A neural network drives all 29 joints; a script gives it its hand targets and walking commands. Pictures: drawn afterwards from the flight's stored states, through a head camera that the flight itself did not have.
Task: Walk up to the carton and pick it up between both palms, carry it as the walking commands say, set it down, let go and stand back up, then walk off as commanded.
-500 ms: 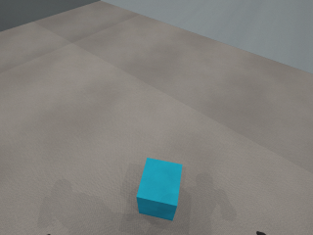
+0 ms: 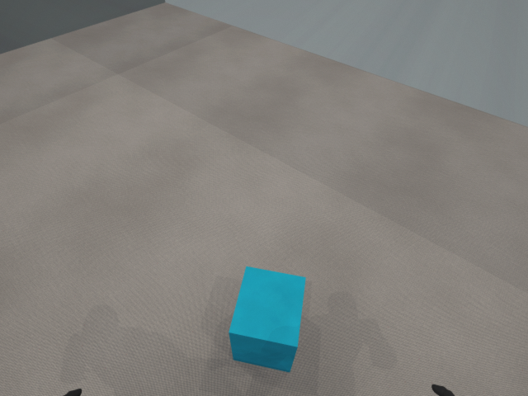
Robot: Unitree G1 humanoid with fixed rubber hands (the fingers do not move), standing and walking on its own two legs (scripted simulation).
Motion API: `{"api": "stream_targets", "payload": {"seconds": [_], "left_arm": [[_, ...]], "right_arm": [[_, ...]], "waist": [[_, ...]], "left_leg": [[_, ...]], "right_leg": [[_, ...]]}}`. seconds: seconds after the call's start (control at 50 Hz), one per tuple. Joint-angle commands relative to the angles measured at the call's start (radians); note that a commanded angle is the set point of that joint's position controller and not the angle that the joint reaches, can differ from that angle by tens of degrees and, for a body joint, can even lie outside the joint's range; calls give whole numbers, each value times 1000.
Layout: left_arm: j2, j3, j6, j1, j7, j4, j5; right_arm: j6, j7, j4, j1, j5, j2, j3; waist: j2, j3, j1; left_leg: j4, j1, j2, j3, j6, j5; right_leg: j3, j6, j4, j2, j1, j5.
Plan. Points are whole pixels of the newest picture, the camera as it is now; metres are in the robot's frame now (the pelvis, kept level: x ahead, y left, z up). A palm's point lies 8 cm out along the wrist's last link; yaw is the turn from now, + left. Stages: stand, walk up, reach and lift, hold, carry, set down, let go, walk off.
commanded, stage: stand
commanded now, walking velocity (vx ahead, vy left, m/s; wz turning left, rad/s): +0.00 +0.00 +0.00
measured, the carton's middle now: (268, 320) +0.47 -0.04 -0.64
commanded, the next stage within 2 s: walk off in 0.10 s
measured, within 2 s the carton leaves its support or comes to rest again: neither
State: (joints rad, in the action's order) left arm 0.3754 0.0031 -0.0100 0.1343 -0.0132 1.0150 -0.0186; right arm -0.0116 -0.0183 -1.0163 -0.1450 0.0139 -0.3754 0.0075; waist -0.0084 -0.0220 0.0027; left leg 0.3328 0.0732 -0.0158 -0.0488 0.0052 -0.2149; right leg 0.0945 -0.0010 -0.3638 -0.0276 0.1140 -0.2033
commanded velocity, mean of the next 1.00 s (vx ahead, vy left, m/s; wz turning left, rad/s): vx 0.00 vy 0.05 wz -0.44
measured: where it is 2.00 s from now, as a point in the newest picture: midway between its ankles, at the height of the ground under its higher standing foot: outside the picture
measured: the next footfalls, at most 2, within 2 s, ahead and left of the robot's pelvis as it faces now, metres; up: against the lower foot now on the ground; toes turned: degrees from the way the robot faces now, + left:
right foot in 0.86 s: +0.00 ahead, -0.15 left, +0.00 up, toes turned -22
left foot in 1.28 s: +0.12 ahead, +0.15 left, +0.00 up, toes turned -35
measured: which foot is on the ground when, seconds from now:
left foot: down 0.00-0.84, up 0.86-1.00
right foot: down 0.00-0.56, up 0.58-0.84, down 0.86-1.00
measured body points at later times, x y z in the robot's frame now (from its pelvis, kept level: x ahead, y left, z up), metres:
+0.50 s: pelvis -0.01 +0.01 -0.01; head +0.00 +0.01 +0.44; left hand +0.08 +0.30 -0.14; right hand +0.05 -0.30 -0.13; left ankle -0.02 +0.12 -0.75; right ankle +0.00 -0.12 -0.75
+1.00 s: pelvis -0.01 -0.01 -0.01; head +0.02 -0.04 +0.43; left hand +0.15 +0.23 -0.13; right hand -0.04 -0.30 -0.16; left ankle +0.00 +0.14 -0.68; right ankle -0.04 -0.13 -0.75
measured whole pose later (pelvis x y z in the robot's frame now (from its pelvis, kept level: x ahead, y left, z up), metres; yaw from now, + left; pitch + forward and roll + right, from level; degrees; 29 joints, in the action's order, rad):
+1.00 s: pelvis -0.01 -0.01 -0.01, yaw -24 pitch +1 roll +1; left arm 0.27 0.04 0.03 0.22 0.00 0.91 -0.04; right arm 0.08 -0.02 -0.93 -0.14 0.02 -0.31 0.06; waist -0.04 -0.08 -0.04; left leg 1.02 0.42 0.05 0.03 0.07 -0.46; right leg 0.04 0.00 -0.54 0.01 0.32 -0.23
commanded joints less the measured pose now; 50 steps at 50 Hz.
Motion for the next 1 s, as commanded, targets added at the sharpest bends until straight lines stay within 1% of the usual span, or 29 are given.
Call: {"api": "stream_targets", "payload": {"seconds": [0.0, 0.04, 0.28, 0.34, 0.38, 0.44, 0.48, 0.5, 0.52, 0.54, 0.56, 0.58, 0.6, 0.62, 0.64, 0.66, 0.68, 0.74, 0.76, 0.78, 0.8, 0.82, 0.84, 0.86, 0.88, 0.9, 0.92, 0.94, 0.98], "left_arm": [[177, 32, -11, -39, -4, -42, 2], [180, 34, -15, -36, -4, -38, -2], [168, 29, -13, -58, 2, -22, 0], [114, 11, 21, 2, 4, 5, 12], [162, 27, 28, -5, 0, -6, 10], [181, 43, 31, -17, 2, -28, 11], [159, 44, 35, -11, 5, -38, 9], [138, 42, 38, -38, 6, -51, 11], [115, 40, 36, -46, 5, -72, 13], [86, 44, 36, -53, 0, -78, 6], [73, 44, 43, -11, -6, -72, -9], [76, 45, 47, 27, -2, -67, -9], [81, 48, 47, 54, 3, -52, -12], [70, 49, 47, 80, 7, -51, -13], [51, 49, 49, 84, 8, -51, -11], [31, 43, 49, 74, 16, -64, -6], [-1, 38, 52, 51, 26, -81, 0], [-4, 38, 40, 3, 43, -125, 4], [14, 41, 35, 33, 48, -129, 4], [33, 52, 27, 70, 49, -120, -5], [58, 60, 13, 148, 47, -105, -14], [193, 93, 1, 199, 37, -104, -37], [252, 100, 4, 225, 30, -108, -44], [200, 100, 12, 208, 17, -101, -36], [192, 105, 25, 190, 8, -114, -25], [151, 93, 30, 116, 3, -141, -21], [170, 106, 35, 80, -4, -159, -14], [143, 104, 34, 70, -7, -167, -14], [103, 94, 28, 120, -7, -154, -16]], "right_arm": [[-14, -3, 38, 40, 2, -188, 38], [-12, -4, 30, 34, -2, -180, 38], [-9, -2, 6, 42, -1, -176, 38], [32, -12, -3, -7, -8, -112, 26], [43, -20, -2, -21, -6, -135, 39], [43, -28, 4, -41, -10, -144, 48], [42, -33, 1, -61, -10, -143, 53], [44, -35, 8, -49, -6, -165, 62], [47, -41, 6, -76, -4, -186, 75], [45, -48, 10, -59, 3, -185, 75], [38, -44, 32, -6, 16, -172, 72], [36, -43, 49, 20, 14, -150, 72], [35, -43, 68, 37, 3, -96, 59], [38, -46, 72, 44, 6, -80, 51], [39, -50, 77, 55, 10, -64, 49], [44, -47, 79, 65, 16, -78, 50], [46, -42, 80, 47, 19, -90, 58], [55, -31, 67, -53, 16, -120, 80], [56, -30, 71, -46, 11, -127, 88], [59, -26, 72, -32, 8, -118, 91], [66, -21, 69, -43, 9, -96, 85], [69, -16, 124, -6, 18, -27, 68], [87, -22, 142, -15, 19, -30, 70], [92, -19, 146, -12, 18, -48, 76], [95, -9, 150, 4, 12, -36, 70], [91, 0, 151, -4, 4, -39, 76], [82, -8, 157, 24, 3, -3, 63], [78, -12, 148, 20, 3, -29, 70], [78, -4, 156, 41, 18, -43, 80]], "waist": [[4, 32, 0], [28, 24, -2], [5, 0, 1], [82, -17, -3], [102, -15, 6], [96, 40, 17], [42, 59, 20], [11, 41, 24], [-78, 51, 31], [-189, 54, 31], [-176, 41, 6], [-145, 37, -18], [-88, 26, -32], [-88, -16, -42], [-71, -28, -55], [-82, -19, -50], [-120, -12, -34], [-186, 30, 28], [-211, 48, 16], [-175, 64, -15], [-37, 85, -68], [335, 72, -95], [379, 76, -101], [207, 68, -80], [168, 38, -70], [134, -4, -31], [218, 20, -49], [216, 30, -48], [174, 74, -71]], "left_leg": [[-52, 5, 107, -81, -14, 131], [-51, 6, 106, -84, -15, 135], [-63, 35, 105, -83, -13, 48], [37, -5, 78, -18, -10, 26], [94, 22, 69, 14, -1, -14], [133, 24, 65, 12, -1, -57], [106, -3, 101, -24, -18, -77], [65, -38, 153, -72, -45, -52], [-10, -82, 245, -161, -93, 13], [-84, -60, 403, -244, -180, 167], [-90, -35, 459, -230, -224, 284], [-81, -42, 458, -208, -227, 322], [-70, 16, 419, -139, -217, 339], [-36, 74, 393, -62, -207, 377], [-6, 84, 338, 24, -168, 395], [25, 51, 305, 86, -134, 407], [41, 22, 288, 121, -115, 393], [110, 4, 323, 138, -92, 336], [145, 25, 322, 149, -87, 265], [234, 62, 292, 197, -72, 213], [401, 129, 241, 236, -41, 119], [623, 374, 93, 244, 12, -370], [749, 442, 49, 85, 40, -505], [805, 445, 89, 40, 45, -405], [784, 429, 111, 22, 42, -327], [755, 477, 106, 25, 59, -264], [713, 458, 110, 16, 71, -247], [705, 455, 106, 7, 72, -208], [718, 468, 90, 4, 73, -194]], "right_leg": [[81, -26, 40, 107, 10, 173], [78, -27, 46, 105, 13, 153], [101, -26, 62, 113, 46, 64], [158, -28, 64, 121, 156, 79], [205, -35, 49, 152, 168, 160], [249, -56, 7, 156, 177, 202], [239, -49, -50, 128, 226, 194], [194, -25, -103, 91, 301, 169], [113, 0, -234, 32, 372, 88], [-30, 25, -499, -23, 398, -162], [-69, 53, -642, 23, 422, -282], [-69, 61, -653, 66, 435, -290], [-73, 57, -713, 72, 405, -276], [-83, 54, -731, 79, 392, -303], [-99, 55, -665, 98, 369, -282], [-108, 50, -602, 90, 355, -266], [-134, 54, -552, 84, 365, -233], [-169, 45, -379, 84, 292, -203], [-172, 37, -318, 94, 247, -173], [-198, 27, -237, 71, 163, -96], [-151, 11, -109, 80, 58, 53], [265, -51, 27, 333, -26, 454], [468, -158, 39, 466, 3, 674], [384, -169, 40, 428, -4, 516], [293, -159, 27, 384, 89, 343], [261, -145, 37, 326, 84, 202], [258, -158, 43, 305, 102, 118], [259, -149, 46, 275, 73, 140], [269, -142, 31, 286, 13, 235]]}}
